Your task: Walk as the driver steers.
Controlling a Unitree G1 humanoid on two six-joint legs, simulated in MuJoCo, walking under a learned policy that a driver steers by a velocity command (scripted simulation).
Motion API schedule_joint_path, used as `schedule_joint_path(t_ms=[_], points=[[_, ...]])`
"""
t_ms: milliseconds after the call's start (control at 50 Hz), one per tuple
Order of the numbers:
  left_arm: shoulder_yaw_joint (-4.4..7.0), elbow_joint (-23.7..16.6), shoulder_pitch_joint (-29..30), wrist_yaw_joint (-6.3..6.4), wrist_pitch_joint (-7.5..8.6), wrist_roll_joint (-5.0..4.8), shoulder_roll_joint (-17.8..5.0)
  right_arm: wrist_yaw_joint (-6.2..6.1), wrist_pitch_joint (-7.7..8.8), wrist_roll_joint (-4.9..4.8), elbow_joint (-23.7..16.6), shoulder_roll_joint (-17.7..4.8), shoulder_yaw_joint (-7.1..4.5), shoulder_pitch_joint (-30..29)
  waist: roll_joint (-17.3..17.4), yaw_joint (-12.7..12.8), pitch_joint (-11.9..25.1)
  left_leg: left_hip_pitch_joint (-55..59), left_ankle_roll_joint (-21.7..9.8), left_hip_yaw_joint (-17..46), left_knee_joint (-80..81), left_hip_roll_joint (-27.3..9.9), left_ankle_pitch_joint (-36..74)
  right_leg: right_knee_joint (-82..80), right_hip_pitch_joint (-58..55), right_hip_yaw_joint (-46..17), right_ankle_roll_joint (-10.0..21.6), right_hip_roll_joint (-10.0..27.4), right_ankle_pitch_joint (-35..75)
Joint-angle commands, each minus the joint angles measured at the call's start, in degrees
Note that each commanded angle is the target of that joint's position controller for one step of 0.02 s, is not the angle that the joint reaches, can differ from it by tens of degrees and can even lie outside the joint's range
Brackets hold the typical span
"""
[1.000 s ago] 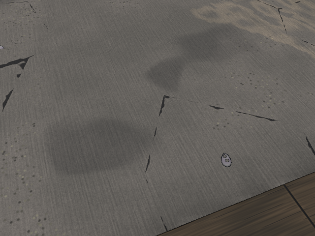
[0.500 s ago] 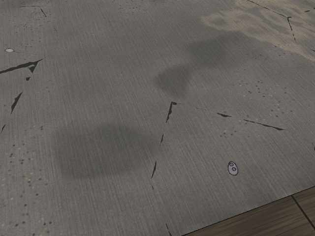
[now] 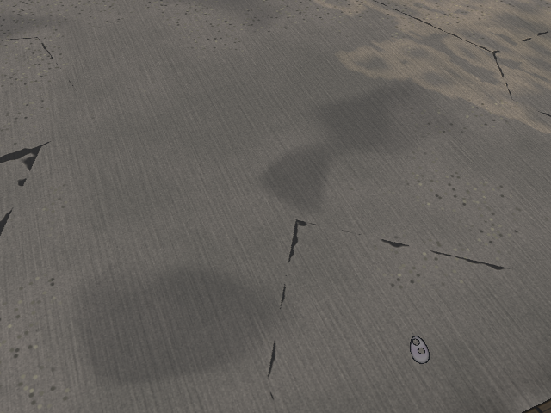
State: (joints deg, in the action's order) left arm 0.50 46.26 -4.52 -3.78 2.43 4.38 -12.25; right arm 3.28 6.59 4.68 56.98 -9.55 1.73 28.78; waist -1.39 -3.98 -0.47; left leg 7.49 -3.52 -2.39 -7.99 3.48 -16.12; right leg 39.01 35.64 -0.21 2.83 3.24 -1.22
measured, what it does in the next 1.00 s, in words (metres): goes down: right foot, then left foot 0.15 m lower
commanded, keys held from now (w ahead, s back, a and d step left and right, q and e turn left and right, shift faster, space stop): w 0.86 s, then w+q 0.14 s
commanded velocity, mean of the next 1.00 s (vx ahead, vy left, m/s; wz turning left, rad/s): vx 0.49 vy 0.00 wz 0.02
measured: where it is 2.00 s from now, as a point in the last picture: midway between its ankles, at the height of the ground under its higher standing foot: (212, 237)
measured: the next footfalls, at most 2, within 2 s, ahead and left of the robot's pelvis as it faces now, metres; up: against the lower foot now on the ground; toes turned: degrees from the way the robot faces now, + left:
right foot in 0.12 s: +0.22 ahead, -0.12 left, +0.00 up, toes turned -1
left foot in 0.60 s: +0.53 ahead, +0.12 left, -0.15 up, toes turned +2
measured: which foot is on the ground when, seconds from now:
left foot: down 0.00-0.12, up 0.14-0.58, down 0.60-1.00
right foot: up 0.00-0.10, down 0.12-0.62, up 0.64-1.00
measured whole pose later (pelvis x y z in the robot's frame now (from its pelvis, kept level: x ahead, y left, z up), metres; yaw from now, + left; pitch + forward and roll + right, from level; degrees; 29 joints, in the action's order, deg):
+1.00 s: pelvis +0.59 +0.01 -0.15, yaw +2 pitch +3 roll +3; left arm 1.9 45.2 -0.3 0.0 5.0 -0.7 -12.9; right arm -1.0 3.5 -2.0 56.8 -13.4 -3.2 23.6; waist -1.8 -4.9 2.2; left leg -4.7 -1.5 -0.6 -20.1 3.5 -18.8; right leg 31.7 34.1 -2.9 0.4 3.5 0.2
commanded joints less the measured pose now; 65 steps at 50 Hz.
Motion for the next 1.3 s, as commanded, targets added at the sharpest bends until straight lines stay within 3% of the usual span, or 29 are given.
schedule_joint_path(t_ms=[20,40,120,140,160,180,200,280,340,380,480,500,520,560,600,620,640,660,680,700,780,820,880,1020,1060,1080,1120,1200,1300], points=[[1.57,-5.4,6.72,0.32,0.22,-0.21,-5.56,1.25,0.25,0.31,-1.98,-10.38,-2.33,-0.08,6.01,2.96,-4.95,-9.7,-10.82,5.58,-0.02,-16.39,32.08,-1.67,-4.19,1.0,1.06,-2.05,0.99],[1.47,-5.11,4.44,0.67,0.54,-0.38,-5.2,1.03,0.33,1.8,-2.15,-9.9,-2.12,-1.36,6.84,5.21,-4.91,-8.89,-9.55,5.64,-2.37,-17.81,35.21,2.87,-4.88,-2.02,1.86,-0.85,3.99],[4.17,-0.73,-11.45,1.61,2.21,-2.38,-10.33,0.42,0.06,1.36,-2.39,-14.4,-4.22,-2.01,3.01,11.56,1.65,-15.58,-4.71,-0.07,-27.45,-12.24,56.62,-3.45,-31.83,5.03,5.54,-6.85,-0.31],[4.49,1.78,-21.72,2.08,3.01,-2.35,-11.71,1.06,0.17,2.65,-1.34,-9.48,-2.91,5.8,-2.83,10.83,11.63,-28.69,-1.81,-0.15,-44.86,-7.51,38.79,-0.32,-54.44,-3.2,13.38,-0.86,7.38],[3.48,3.39,-31.52,2.3,3.28,-1.5,-9.88,2.38,0.56,3.54,-1.34,-2.59,-0.49,10.14,-13.26,12.88,22.71,-45.22,1.8,0.7,-71.28,3.57,-17.74,-9.15,-70.59,-28.98,26.77,14.2,0.74],[3.23,6.78,-37.04,2.47,4.68,1.07,-8.04,2.76,0.96,0.12,-6.68,-7.29,-2.28,-6.73,-6.76,18.41,10.17,-58.72,-1.01,9.9,-80.04,2.85,-18.08,-17.71,-61.61,-36.71,21.59,13.74,-11.89],[3.27,6.08,-28.09,2.43,5.84,0.14,-8.32,1.16,0.76,-1.14,-9.58,-8.64,-3.05,-14.13,-2.39,14.4,-1.75,-59.9,-2.06,11.94,-76.56,-2.71,-10.57,-18.99,-45.06,-32.47,18.15,14.59,-14.48],[-1.31,3.14,-10.39,2.63,4.84,-0.72,2.11,-1.34,-2.89,2.33,-9.23,-4.54,-1.72,-10.76,1.62,1.99,-3.29,-41.87,-1.67,10.76,-58.45,-9.99,-1.37,-25.07,-12.84,-18.6,14.98,10.32,-12.89],[-1.42,4.1,-12.21,4.53,6.95,1.15,1.09,-0.57,-3.3,4.3,-11.21,-3.49,-0.89,-11.43,2.04,2.82,-0.68,-41.88,-0.78,10.3,-46.47,-11.27,22.7,-18.79,-10.99,-9.57,11.08,3.79,-12.92],[-1.35,4.76,-15.83,5.0,7.49,1.28,-1.26,-0.23,-2.73,2.35,-12.84,-4.35,-0.97,-14.59,0.79,5.42,1.37,-33.88,0.09,5.89,-31.72,-9.18,43.31,-11.34,-5.39,-3.15,9.2,-1.29,-16.2],[-2.17,9.23,-30.83,2.91,6.66,-0.62,-2.76,-0.56,-4.84,1.95,-17.61,-7.62,-1.1,-27.05,1.67,10.73,-7.42,-39.66,2.92,5.62,-20.03,-10.47,36.38,-2.98,-14.13,-14.15,11.49,6.19,-27.98],[1.51,8.76,-24.57,5.79,4.28,-8.62,-9.93,-0.45,-2.92,-9.75,-19.01,-8.4,-2.77,-32.88,1.09,11.1,-7.4,-40.97,2.77,6.69,-19.57,-7.08,32.91,0.59,-14.45,-14.9,10.58,6.12,-18.27],[1.49,9.24,-26.33,7.14,2.61,-8.26,-9.9,0.03,-1.98,-10.82,-18.6,-7.47,-2.23,-32.68,2.26,11.64,-5.67,-42.35,2.6,7.88,-16.67,-8.28,33.79,4.46,-20.37,-15.09,9.76,6.75,-15.12],[1.67,11.42,-30.16,8.01,0.67,-6.53,-5.95,0.92,-1.43,-8.54,-16.6,-6.41,-2.5,-31.04,1.87,12.76,-4.45,-39.66,1.96,6.55,-10.17,-8.92,35.9,11.44,-25.3,-13.7,7.98,5.41,-11.9],[1.49,12.07,-29.34,6.83,-0.05,-5.19,-3.04,0.81,-1.14,-6.43,-9.81,-7.39,-4.24,-13.24,4.48,4.89,2.12,-15.04,-0.18,-0.54,-9.52,-5.83,38.0,29.06,-16.98,-7.28,5.89,0.8,-5.63],[1.82,12.19,-29.17,5.73,0.81,-4.74,-2.52,0.26,-1.8,-5.99,-5.33,-10.03,-5.56,1.32,8.12,-1.52,8.12,5.6,-2.81,3.77,-18.43,-10.68,46.74,49.59,-1.01,-4.0,2.92,-3.44,-21.37],[0.59,11.83,-34.94,4.73,2.27,-7.0,1.15,-0.33,-1.91,-5.68,-4.22,-12.95,-5.93,6.07,17.57,-1.78,17.03,24.46,-9.3,14.95,-34.7,-21.56,53.21,74.87,18.28,-6.93,0.39,-6.98,-48.15],[1.04,8.11,-33.0,4.22,4.55,-8.15,-3.51,-0.82,-2.98,-7.28,-3.42,-16.35,-7.16,8.08,18.3,-3.26,23.56,26.03,-15.45,28.65,-28.22,-27.67,35.61,80.61,26.08,-10.34,0.05,-5.53,-43.77],[0.79,3.17,-23.95,4.42,5.61,-10.52,-3.62,-1.81,-3.59,-7.11,-2.42,-19.15,-8.23,5.67,16.11,-2.64,21.13,23.5,-19.74,39.91,-14.53,-31.03,-4.23,75.5,35.99,-6.7,-0.4,-2.47,-33.39],[1.53,1.81,-14.4,5.98,4.93,-9.55,-5.38,-2.77,-3.81,-5.54,-5.01,-12.75,-6.42,-3.01,1.88,-1.17,11.99,10.89,-16.61,39.29,-7.3,-28.81,-12.74,71.26,35.42,-1.91,-0.97,0.79,-25.8],[2.11,1.33,-13.33,6.46,2.08,-5.08,-2.2,-2.39,-0.95,-4.05,-5.94,-6.66,-3.41,-17.95,3.54,8.79,-4.38,-32.51,-9.45,17.11,-3.86,-16.87,7.63,37.6,12.09,-5.4,-2.74,5.39,-10.71],[2.26,0.75,-11.14,6.35,2.52,-3.73,-1.93,-3.5,-0.77,-3.88,-5.4,-9.8,-4.34,-15.16,5.92,7.51,-2.34,-36.1,-9.05,9.58,-2.84,-11.98,17.17,19.78,0.96,-2.35,-4.06,3.98,-0.92],[1.53,-1.48,-2.94,4.92,2.68,-4.89,-0.93,-4.52,-0.96,-5.99,-4.24,-13.12,-5.88,-10.54,4.52,4.33,-0.22,-29.09,-9.61,9.86,-1.49,-14.05,18.87,2.27,-4.59,-1.8,-4.19,1.51,5.93],[3.39,-3.42,2.78,3.18,3.83,-5.18,-6.28,-4.57,-3.72,-6.6,-2.3,-12.33,-7.03,-4.25,4.25,3.94,0.46,-14.98,-6.5,14.98,-11.06,-15.22,16.25,-12.21,-12.13,-1.07,-0.63,-1.64,-3.73],[6.2,0.72,-16.32,3.87,4.11,-4.3,-13.83,-4.18,-3.12,-5.03,-4.98,-8.11,-5.61,-6.25,-2.84,11.65,15.01,-31.44,-2.01,7.88,-38.43,-5.99,8.82,-8.57,-44.64,-11.86,5.05,10.02,2.71],[7.04,2.71,-21.01,3.5,3.6,-4.9,-16.67,-3.92,-1.93,-5.92,-5.85,-3.75,-4.13,-1.03,-17.3,10.25,23.26,-48.73,0.75,5.47,-56.02,-0.41,-15.14,-15.48,-59.59,-34.2,11.93,21.13,-10.26],[5.18,1.17,-15.73,4.01,3.38,-4.57,-9.74,-4.1,-1.59,-7.33,-6.53,-12.03,-6.75,-8.26,-7.52,10.75,12.59,-57.37,0.6,10.18,-65.48,-4.84,-9.84,-20.42,-49.65,-29.42,8.98,18.73,-17.85],[4.23,1.38,-4.64,3.69,4.03,-3.77,-5.11,-4.65,-3.79,-6.33,-7.46,-8.45,-7.34,-10.25,-4.7,3.88,3.1,-47.69,0.97,8.57,-58.64,-10.5,1.04,-28.46,-29.01,-11.71,6.71,12.52,-5.62],[5.24,4.59,-7.57,4.87,4.14,-3.74,-7.37,-4.44,-4.93,-6.07,-10.16,-7.1,-7.63,-15.02,-1.81,3.51,0.66,-51.71,1.62,9.53,-50.29,-10.3,10.96,-30.81,-29.5,-1.24,7.0,12.64,4.51]])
